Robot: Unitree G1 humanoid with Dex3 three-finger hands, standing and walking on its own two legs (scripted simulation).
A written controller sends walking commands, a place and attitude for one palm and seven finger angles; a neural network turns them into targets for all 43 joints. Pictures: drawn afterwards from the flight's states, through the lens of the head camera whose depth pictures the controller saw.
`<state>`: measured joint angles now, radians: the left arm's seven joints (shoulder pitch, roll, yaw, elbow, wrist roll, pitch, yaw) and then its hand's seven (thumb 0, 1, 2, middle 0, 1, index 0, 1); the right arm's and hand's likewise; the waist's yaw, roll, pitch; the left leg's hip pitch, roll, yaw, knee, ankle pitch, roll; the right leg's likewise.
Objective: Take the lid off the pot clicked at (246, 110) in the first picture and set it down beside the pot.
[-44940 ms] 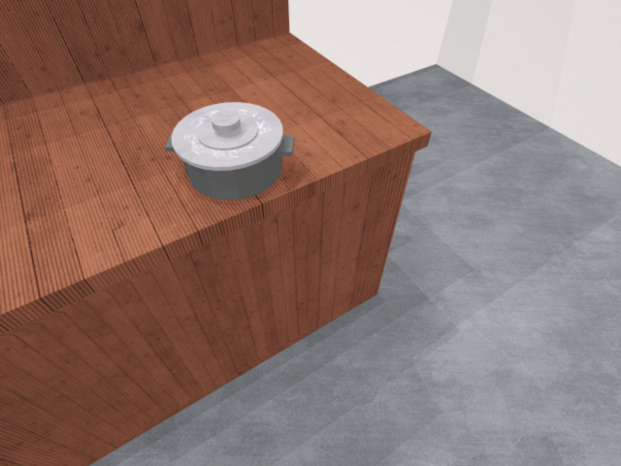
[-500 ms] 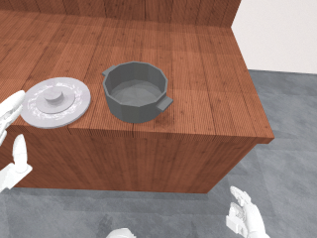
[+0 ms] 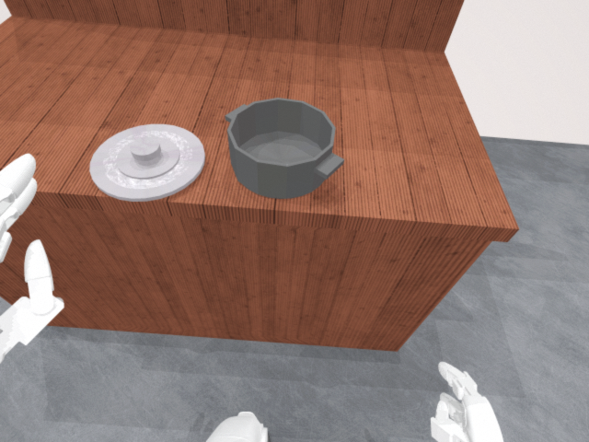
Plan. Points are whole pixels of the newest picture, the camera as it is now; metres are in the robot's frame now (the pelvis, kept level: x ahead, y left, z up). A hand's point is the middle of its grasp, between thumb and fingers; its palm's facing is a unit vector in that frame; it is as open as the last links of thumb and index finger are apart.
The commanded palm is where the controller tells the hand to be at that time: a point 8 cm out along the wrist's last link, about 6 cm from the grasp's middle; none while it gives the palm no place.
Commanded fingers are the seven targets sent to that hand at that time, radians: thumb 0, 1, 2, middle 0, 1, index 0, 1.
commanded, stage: step back with the hand held close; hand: left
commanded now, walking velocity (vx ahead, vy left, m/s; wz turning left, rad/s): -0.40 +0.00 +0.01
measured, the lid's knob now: (145, 148) +0.56 +0.31 +0.03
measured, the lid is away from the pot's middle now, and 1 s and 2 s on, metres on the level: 0.25 0.25 0.25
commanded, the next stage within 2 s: stop stepping back and stand still in 0.32 s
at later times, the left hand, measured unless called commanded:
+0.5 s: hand out of the picture +0.08 +0.25 +0.19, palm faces +0.23 -0.90 -0.37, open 7.4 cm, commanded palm +0.02 +0.31 +0.21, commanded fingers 0.00 0.90 0.90 -0.20 -0.30 -0.20 -0.30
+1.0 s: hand out of the picture -0.05 +0.33 +0.20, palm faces +0.39 -0.85 -0.35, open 7.4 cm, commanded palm -0.10 +0.36 +0.21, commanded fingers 0.00 0.90 0.90 -0.20 -0.30 -0.20 -0.30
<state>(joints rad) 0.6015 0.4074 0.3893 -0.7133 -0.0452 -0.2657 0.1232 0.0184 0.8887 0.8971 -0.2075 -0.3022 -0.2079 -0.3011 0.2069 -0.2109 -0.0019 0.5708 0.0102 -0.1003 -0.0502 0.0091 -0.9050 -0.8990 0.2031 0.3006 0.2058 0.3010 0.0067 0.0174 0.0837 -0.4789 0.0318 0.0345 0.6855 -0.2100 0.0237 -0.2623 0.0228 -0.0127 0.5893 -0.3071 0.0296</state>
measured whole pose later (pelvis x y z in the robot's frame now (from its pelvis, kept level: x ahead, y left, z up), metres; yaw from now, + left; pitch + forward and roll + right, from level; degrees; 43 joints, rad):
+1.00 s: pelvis -0.24 +0.09 +0.01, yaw -4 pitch -1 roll +0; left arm 0.55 0.39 0.40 -0.57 -0.05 -0.20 0.10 0.01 0.88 0.90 -0.21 -0.30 -0.21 -0.30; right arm 0.28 -0.17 0.01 0.67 0.01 -0.05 -0.07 0.01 -0.90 -0.90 0.21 0.30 0.21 0.30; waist 0.03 -0.07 -0.10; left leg -0.47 0.03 0.07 0.99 -0.42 0.02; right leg -0.19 0.00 -0.08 0.50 -0.32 -0.06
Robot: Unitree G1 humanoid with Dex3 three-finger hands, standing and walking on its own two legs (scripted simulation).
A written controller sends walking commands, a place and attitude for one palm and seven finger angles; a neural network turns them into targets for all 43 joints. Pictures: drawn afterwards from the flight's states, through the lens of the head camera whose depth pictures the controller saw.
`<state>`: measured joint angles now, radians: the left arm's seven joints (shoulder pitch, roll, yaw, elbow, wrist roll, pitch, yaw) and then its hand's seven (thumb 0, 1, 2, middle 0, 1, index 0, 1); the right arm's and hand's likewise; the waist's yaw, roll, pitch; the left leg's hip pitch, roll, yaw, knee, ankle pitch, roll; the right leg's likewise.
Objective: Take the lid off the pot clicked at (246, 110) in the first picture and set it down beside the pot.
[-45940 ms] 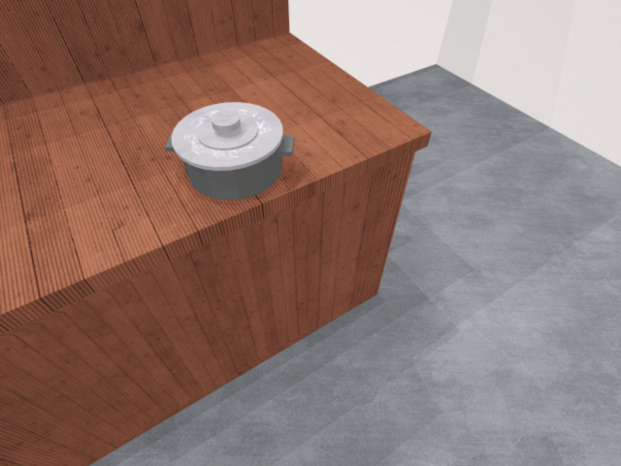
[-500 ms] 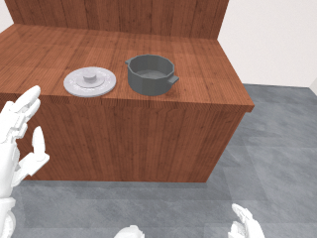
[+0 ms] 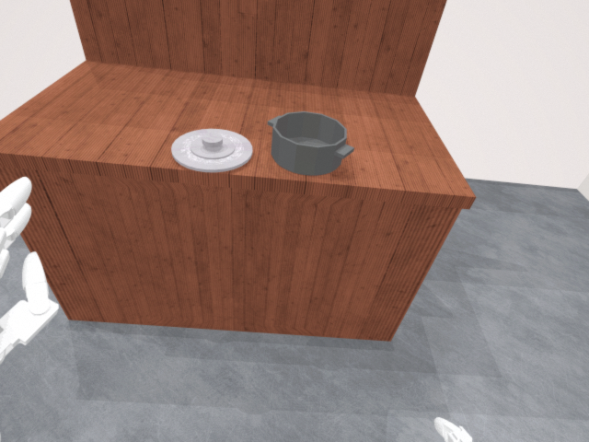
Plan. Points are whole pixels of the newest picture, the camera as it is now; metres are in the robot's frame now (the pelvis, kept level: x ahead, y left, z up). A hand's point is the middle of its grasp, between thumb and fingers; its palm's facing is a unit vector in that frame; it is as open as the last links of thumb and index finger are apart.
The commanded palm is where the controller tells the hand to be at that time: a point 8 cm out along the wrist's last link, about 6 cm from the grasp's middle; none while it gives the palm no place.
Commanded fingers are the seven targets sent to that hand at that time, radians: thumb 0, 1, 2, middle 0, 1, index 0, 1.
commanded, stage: stop stepping back and stand still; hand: left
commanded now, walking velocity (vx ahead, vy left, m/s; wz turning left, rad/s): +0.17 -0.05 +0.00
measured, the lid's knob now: (212, 140) +0.79 +0.28 +0.02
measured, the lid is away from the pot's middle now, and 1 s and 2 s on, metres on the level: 0.25 0.25 0.25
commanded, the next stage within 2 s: let the arm hang, fingers relaxed in 1.28 s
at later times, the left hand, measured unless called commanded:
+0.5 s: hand out of the picture +0.07 +0.22 -0.19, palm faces +0.11 -0.98 -0.18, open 7.4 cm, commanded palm none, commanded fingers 0.00 0.90 0.90 -0.20 -0.30 -0.20 -0.30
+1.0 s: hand out of the picture +0.10 +0.20 -0.17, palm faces +0.14 -0.97 -0.22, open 7.3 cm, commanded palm none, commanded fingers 0.00 0.90 0.90 -0.20 -0.30 -0.20 -0.30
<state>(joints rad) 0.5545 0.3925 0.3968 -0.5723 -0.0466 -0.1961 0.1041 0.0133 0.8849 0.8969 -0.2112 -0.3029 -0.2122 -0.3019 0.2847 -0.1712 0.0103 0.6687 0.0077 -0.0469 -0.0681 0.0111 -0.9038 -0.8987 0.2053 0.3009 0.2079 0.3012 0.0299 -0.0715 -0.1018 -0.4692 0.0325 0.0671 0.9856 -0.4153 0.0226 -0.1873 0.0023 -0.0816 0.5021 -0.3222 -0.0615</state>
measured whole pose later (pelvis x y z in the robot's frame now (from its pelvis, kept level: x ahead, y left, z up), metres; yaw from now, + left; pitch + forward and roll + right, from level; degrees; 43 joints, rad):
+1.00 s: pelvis +0.07 +0.01 +0.00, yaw +7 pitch +1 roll +0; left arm 0.21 0.16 0.03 1.03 0.01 0.00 0.04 0.01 0.93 0.90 -0.20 -0.30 -0.20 -0.30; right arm 0.31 -0.12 -0.05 1.04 -0.01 0.01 -0.04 0.03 -0.95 -0.90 0.20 0.30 0.21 0.30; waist -0.02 0.01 0.05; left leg -0.20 0.04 0.06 0.55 -0.36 -0.01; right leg -0.20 -0.01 0.00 0.53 -0.34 0.01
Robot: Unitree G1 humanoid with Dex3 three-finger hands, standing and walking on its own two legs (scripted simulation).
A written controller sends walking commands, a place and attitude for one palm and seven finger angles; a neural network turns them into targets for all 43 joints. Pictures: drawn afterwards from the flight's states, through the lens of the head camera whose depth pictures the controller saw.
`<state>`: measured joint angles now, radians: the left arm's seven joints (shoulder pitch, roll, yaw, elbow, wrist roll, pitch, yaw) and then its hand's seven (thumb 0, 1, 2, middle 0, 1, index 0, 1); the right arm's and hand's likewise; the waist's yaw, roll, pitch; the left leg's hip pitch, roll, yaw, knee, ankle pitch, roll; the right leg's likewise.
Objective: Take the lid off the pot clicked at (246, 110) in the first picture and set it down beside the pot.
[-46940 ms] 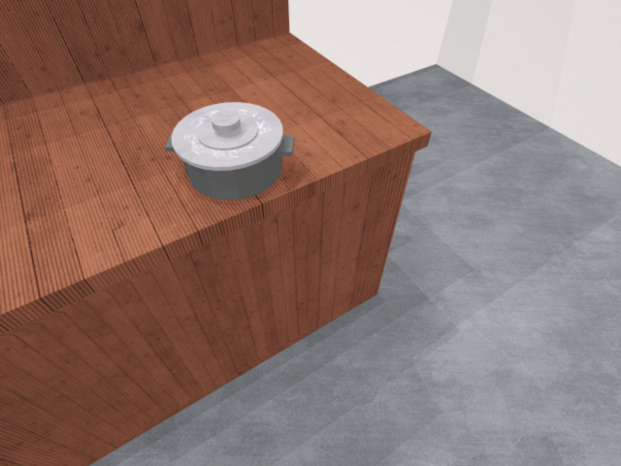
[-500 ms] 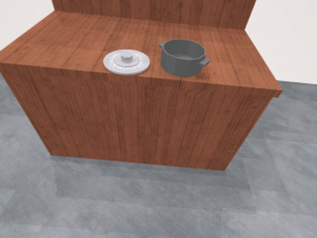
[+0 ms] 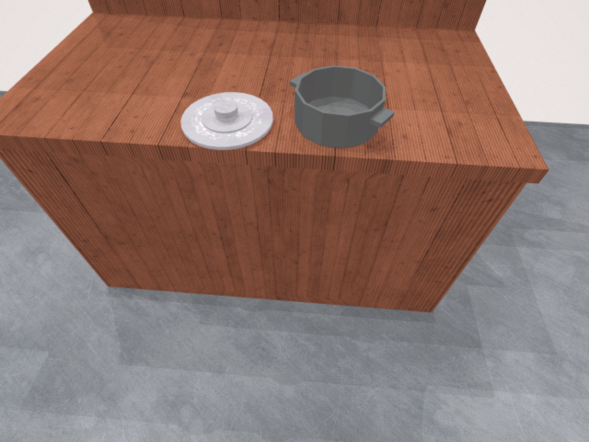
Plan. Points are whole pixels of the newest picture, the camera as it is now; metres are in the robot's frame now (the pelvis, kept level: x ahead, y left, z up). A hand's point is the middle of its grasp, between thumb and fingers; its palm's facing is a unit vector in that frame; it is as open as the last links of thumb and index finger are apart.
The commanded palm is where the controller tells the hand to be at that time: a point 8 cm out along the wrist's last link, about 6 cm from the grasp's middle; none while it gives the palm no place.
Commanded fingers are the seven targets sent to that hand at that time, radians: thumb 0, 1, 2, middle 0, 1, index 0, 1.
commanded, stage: stop stepping back and stand still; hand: left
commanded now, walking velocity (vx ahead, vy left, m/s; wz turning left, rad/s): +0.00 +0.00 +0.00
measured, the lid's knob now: (225, 109) +0.75 +0.18 +0.02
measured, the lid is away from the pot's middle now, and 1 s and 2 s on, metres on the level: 0.25 0.25 0.25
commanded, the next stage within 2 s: let the arm hang, fingers relaxed in 0.28 s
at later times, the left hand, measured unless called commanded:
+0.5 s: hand out of the picture +0.04 +0.17 -0.17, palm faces +0.02 -0.98 -0.22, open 7.3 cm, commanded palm none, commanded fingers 0.00 0.90 0.90 -0.20 -0.30 -0.20 -0.30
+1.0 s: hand out of the picture +0.01 +0.17 -0.17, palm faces +0.01 -0.98 -0.20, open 7.3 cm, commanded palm none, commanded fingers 0.00 0.90 0.90 -0.20 -0.30 -0.20 -0.30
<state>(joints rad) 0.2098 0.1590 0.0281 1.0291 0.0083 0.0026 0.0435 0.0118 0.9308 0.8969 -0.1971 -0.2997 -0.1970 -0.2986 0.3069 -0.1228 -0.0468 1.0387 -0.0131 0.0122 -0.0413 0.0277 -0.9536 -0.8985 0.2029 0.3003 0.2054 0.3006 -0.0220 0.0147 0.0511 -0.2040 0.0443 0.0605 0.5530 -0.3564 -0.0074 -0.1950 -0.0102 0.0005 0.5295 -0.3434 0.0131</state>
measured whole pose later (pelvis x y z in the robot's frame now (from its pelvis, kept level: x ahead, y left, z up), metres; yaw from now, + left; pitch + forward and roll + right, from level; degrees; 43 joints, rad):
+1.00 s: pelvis -0.01 +0.00 +0.01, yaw -2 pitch -1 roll +0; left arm 0.25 0.15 0.04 1.10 0.01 0.00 0.04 0.01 0.93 0.90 -0.20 -0.30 -0.20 -0.30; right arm 0.30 -0.11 -0.05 1.09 -0.01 0.01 -0.04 0.01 -0.92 -0.90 0.20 0.30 0.20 0.30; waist -0.01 0.00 0.07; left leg -0.15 0.05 0.09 0.49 -0.32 -0.01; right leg -0.15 0.00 0.02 0.47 -0.30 0.01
